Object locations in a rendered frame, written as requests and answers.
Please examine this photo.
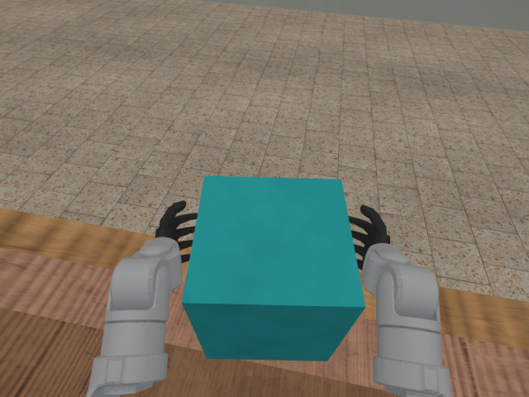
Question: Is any left robot forearm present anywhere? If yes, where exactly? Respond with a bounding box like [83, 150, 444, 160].
[86, 237, 183, 397]

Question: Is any left robot hand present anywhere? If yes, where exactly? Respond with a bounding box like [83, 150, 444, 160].
[155, 200, 198, 263]

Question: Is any right robot hand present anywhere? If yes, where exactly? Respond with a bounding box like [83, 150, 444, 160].
[348, 205, 390, 270]

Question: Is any carton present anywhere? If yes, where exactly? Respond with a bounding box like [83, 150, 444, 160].
[182, 176, 365, 361]

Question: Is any right robot forearm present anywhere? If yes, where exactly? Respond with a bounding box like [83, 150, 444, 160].
[361, 243, 452, 397]

